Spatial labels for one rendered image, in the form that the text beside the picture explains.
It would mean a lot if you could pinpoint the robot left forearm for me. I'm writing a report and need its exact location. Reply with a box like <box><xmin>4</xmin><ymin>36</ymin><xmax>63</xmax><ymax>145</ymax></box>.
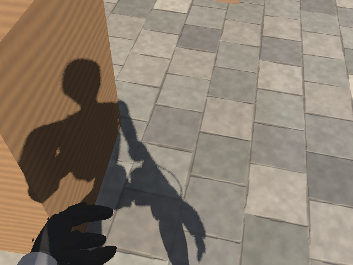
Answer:
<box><xmin>17</xmin><ymin>252</ymin><xmax>57</xmax><ymax>265</ymax></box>

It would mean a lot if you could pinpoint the left robot hand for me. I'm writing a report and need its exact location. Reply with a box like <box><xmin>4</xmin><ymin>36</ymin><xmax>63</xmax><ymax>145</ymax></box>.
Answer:
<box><xmin>30</xmin><ymin>202</ymin><xmax>117</xmax><ymax>265</ymax></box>

